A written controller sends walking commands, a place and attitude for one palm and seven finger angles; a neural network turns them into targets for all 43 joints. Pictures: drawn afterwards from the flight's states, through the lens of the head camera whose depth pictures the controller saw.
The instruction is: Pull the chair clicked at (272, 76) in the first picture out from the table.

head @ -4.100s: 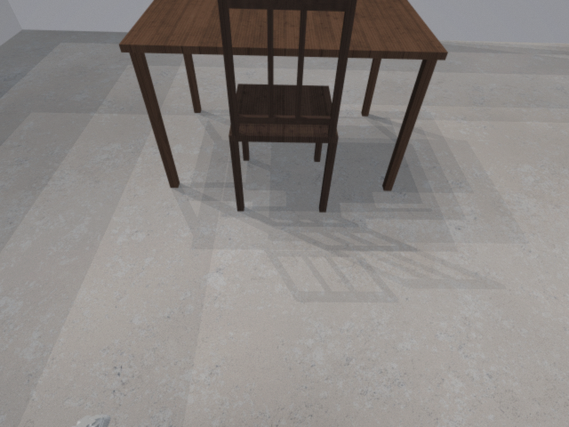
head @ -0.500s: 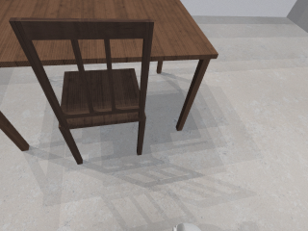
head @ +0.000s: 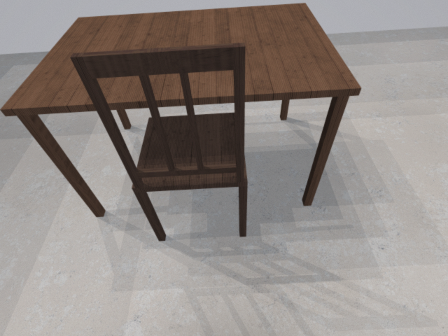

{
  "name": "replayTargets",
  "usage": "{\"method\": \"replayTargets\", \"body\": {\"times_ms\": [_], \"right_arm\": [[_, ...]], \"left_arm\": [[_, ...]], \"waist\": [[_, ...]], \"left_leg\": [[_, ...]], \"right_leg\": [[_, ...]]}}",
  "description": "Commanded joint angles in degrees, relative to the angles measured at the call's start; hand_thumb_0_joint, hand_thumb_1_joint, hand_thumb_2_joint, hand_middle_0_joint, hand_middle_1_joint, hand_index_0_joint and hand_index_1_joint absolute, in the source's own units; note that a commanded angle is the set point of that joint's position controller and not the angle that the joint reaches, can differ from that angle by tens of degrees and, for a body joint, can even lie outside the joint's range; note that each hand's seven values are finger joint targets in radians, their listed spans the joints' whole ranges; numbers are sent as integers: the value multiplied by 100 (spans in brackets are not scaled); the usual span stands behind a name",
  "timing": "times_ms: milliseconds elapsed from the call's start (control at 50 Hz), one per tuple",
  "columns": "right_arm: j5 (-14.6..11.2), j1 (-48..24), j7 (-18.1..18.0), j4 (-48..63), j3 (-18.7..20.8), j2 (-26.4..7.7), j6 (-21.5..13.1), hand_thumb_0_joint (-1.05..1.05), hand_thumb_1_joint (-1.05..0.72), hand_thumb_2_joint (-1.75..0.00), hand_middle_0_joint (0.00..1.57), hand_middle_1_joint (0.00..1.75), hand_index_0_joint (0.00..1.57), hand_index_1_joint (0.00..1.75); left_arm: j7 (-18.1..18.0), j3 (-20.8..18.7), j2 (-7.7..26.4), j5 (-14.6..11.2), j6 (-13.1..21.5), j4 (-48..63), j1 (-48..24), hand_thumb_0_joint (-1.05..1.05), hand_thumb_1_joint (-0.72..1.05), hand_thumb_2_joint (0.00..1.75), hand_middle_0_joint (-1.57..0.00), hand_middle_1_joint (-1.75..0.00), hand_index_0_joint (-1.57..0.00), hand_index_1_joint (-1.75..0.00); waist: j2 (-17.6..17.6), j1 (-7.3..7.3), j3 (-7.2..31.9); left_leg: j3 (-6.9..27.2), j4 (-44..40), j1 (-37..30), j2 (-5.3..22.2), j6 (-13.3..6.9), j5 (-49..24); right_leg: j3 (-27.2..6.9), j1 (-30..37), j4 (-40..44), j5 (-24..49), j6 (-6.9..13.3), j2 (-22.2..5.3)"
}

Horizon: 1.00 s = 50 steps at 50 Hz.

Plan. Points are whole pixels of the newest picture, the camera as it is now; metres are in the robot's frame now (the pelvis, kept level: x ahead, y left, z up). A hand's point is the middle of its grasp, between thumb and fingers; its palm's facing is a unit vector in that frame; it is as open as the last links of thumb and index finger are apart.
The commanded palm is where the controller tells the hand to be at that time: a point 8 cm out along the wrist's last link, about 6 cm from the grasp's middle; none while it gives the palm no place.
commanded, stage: take the last steps up to it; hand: left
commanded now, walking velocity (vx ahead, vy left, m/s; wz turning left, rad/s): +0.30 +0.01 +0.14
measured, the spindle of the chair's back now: (159, 129) +0.68 +0.23 -0.06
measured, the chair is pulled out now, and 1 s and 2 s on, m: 0.00 0.00 0.00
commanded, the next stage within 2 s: come to a stop and stand still in 0.88 s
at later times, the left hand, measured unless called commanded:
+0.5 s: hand out of the picture -0.09 +0.18 -0.17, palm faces +0.20 -0.96 -0.17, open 7.4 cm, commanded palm none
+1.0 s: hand (148, 279) +0.27 +0.20 -0.16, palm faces +0.03 -0.97 -0.25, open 7.3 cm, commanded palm none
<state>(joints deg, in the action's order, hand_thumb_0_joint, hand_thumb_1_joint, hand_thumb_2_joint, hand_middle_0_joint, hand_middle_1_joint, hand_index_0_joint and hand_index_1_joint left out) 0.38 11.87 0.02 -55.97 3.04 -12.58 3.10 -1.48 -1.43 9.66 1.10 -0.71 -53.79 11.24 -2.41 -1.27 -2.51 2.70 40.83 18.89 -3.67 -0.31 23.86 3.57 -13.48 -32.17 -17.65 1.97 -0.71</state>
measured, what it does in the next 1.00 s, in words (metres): walks ahead: left foot, then right foot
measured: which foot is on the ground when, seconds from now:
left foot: up 0.00-0.48, down 0.50-0.96, up 0.98-1.00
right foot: down 0.00-0.50, up 0.52-0.92, down 0.94-1.00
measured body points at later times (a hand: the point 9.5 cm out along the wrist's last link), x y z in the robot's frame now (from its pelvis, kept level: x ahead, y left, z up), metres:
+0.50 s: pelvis +0.04 +0.02 +0.00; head +0.04 +0.04 +0.45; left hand -0.10 +0.23 -0.15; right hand +0.14 -0.20 -0.14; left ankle +0.04 +0.13 -0.74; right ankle +0.00 -0.09 -0.73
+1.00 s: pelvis +0.18 +0.01 -0.01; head +0.20 -0.01 +0.44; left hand +0.27 +0.25 -0.14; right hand +0.10 -0.20 -0.18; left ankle +0.05 +0.13 -0.70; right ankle +0.25 -0.07 -0.73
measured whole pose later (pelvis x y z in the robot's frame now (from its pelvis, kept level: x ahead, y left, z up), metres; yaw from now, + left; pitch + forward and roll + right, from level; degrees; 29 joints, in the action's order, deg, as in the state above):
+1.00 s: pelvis +0.18 +0.01 -0.01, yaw +2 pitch -2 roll +1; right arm 0.5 23.0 -1.0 -66.5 1.2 -7.4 -1.0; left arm -0.2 -3.0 10.7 1.3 3.4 -58.3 7.9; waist -1.6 -2.4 -4.7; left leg -4.4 47.9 8.1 2.9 -0.4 30.2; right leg 6.9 -20.9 -36.4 -13.2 3.9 -1.1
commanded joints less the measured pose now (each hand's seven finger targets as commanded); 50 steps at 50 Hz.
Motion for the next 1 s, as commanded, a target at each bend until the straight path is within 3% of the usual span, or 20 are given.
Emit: {"method": "replayTargets", "body": {"times_ms": [0, 40, 100, 280, 360, 440, 460, 480, 500, 520, 560, 620, 720, 840, 880, 900, 920, 940, 960, 980], "right_arm": [[59, 80, -7, 237, 172, -436, -53, 0, -90, -90, 20, 30, 20, 30], [95, 178, 44, 133, 158, -381, -71, 0, -90, -90, 20, 30, 20, 30], [139, 66, 96, 108, 164, -367, -134, 0, -90, -90, 20, 30, 20, 30], [102, -438, 122, 116, 50, -185, -320, 0, -90, -90, 20, 30, 20, 30], [76, -421, 113, 68, -21, -67, -410, 0, -90, -90, 20, 30, 20, 30], [69, 510, 7, -309, -45, -105, -539, 0, -90, -90, 20, 30, 20, 30], [91, 1017, -58, -459, 30, -438, -578, 0, -90, -90, 20, 30, 20, 30], [122, 1565, -107, -545, 155, -965, -561, 0, -90, -90, 20, 30, 20, 30], [114, 1588, -129, -484, 154, -1049, -518, 0, -90, -90, 20, 30, 20, 30], [107, 1321, -159, -453, 101, -831, -522, 0, -90, -90, 20, 30, 20, 30], [74, 854, -177, -348, -36, -294, -600, 0, -90, -90, 20, 30, 20, 30], [35, 863, -215, -371, -90, -162, -757, 0, -90, -90, 20, 30, 20, 30], [62, 1169, -231, -546, -81, -251, -774, 0, -90, -90, 20, 30, 20, 30], [139, 1234, -212, -706, -11, -338, -647, 0, -90, -90, 20, 30, 20, 30], [116, 1161, -195, -748, -30, -315, -621, 0, -90, -90, 20, 30, 20, 30], [70, 1146, -168, -749, -34, -260, -641, 0, -90, -90, 20, 30, 20, 30], [4, 1408, -130, -673, -68, 44, -673, 0, -90, -90, 20, 30, 20, 30], [-27, 1457, -166, -559, -59, 31, -637, 0, -90, -90, 20, 30, 20, 30], [-13, 1237, -170, -588, -44, 52, -566, 0, -90, -90, 20, 30, 20, 30], [-2, 1120, -178, -566, -14, 63, -502, 0, -90, -90, 20, 30, 20, 30]], "left_arm": [[-78, -260, 995, -24, 150, 394, 130, 0, 90, 90, -20, -30, -20, -30], [-25, -242, 859, -29, 220, 330, 295, 0, 90, 90, -20, -30, -20, -30], [3, -234, 767, 2, 310, 133, 710, 0, 90, 90, -20, -30, -20, -30], [79, -223, 832, 50, 387, -520, 1569, 0, 90, 90, -20, -30, -20, -30], [91, -242, 853, 55, 371, -762, 1564, 0, 90, 90, -20, -30, -20, -30], [114, -211, 631, -9, 296, -879, 1334, 0, 90, 90, -20, -30, -20, -30], [139, -156, 399, -20, 283, -848, 1302, 0, 90, 90, -20, -30, -20, -30], [176, -114, 136, -15, 281, -696, 1266, 0, 90, 90, -20, -30, -20, -30], [153, -131, 265, 42, 282, -507, 1015, 0, 90, 90, -20, -30, -20, -30], [144, -157, 300, 72, 249, -547, 833, 0, 90, 90, -20, -30, -20, -30], [206, -187, 257, 69, 247, -706, 935, 0, 90, 90, -20, -30, -20, -30], [215, -180, 118, 55, 202, -820, 1200, 0, 90, 90, -20, -30, -20, -30], [198, -169, 118, 22, 152, -590, 576, 0, 90, 90, -20, -30, -20, -30], [192, -177, 170, -2, 191, -306, -26, 0, 90, 90, -20, -30, -20, -30], [175, -223, 320, 13, 251, -502, 604, 0, 90, 90, -20, -30, -20, -30], [147, -285, 562, 31, 331, -685, 1216, 0, 90, 90, -20, -30, -20, -30], [87, -399, 1060, 57, 419, -825, 1746, 0, 90, 90, -20, -30, -20, -30], [86, -399, 1342, -44, 385, -815, 1939, 0, 90, 90, -20, -30, -20, -30], [69, -382, 1254, -69, 387, -732, 1496, 0, 90, 90, -20, -30, -20, -30], [25, -315, 973, -78, 336, -546, 922, 0, 90, 90, -20, -30, -20, -30]], "waist": [[826, 30, 36], [834, 81, -40], [960, 222, -191], [1085, 514, -196], [1051, 446, -217], [548, -20, -209], [-302, -242, -125], [-1365, -387, -19], [-1086, -388, -173], [-931, -307, -482], [-364, -19, -803], [-259, 206, -351], [-317, 149, -379], [-468, 50, -573], [-110, 369, -287], [285, 651, 98], [1465, 715, 794], [1647, 631, 1030], [1686, 578, 983], [1133, 387, 473]], "left_leg": [[101, 2269, 846, 354, 110, 150], [-17, 2430, 965, 451, 152, -350], [-92, 2216, 1239, 600, 143, -651], [-520, 433, 1112, 764, 47, -284], [-660, -273, 542, 676, -63, -202], [-927, -1730, -1593, 531, -87, -783], [22, -2162, -2222, 1189, -301, -157], [1666, -2949, -2451, 2421, -768, 659], [2227, -3309, -2097, 2767, -1084, 1147], [1932, -3436, -1570, 2626, -1067, 1291], [1047, -3430, -1060, 2213, -946, 90], [171, -3163, -1336, 1865, -934, -2386], [-187, -2885, -1562, 1824, -1027, -3861], [-257, -2394, -1345, 1922, -883, -3632], [-437, -1537, -1002, 1719, -686, -3669], [-654, -604, -651, 1405, -466, -3272], [-1055, 964, 432, 728, -185, -1356], [-828, 2353, 751, 360, -112, 1151], [-294, 2845, 792, 562, -136, 1050], [-227, 2945, 813, 708, -99, 697]], "right_leg": [[-1375, 262, 1632, 2261, 721, -1727], [-1045, 336, 1868, 1278, 567, -1486], [-1115, 571, 2236, 83, 557, -1492], [-1263, 1144, 2515, -435, 808, -1625], [-1087, 803, 2391, -308, 835, -1604], [-460, -589, 1515, -767, 434, -1025], [-137, -1245, 453, -777, 225, -645], [518, -2021, -1121, -1196, -19, -122], [164, -2354, -2069, -1469, 25, -137], [-81, -2412, -2692, -1167, 50, -326], [-248, -2296, -2986, -311, -21, -571], [-187, -2040, -2936, 256, -200, -553], [-47, -1995, -2073, 330, -225, -519], [228, -1100, -640, 291, 0, -265], [412, 107, 59, 827, 53, -5], [109, 1059, 420, 1391, 121, -208], [-1626, 2257, 685, 2581, 607, -1505], [-2622, 2133, 1319, 3283, 1291, -2386], [-2639, 1555, 1551, 2754, 1336, -2246], [-2290, 923, 1689, 2474, 1257, -2157]]}}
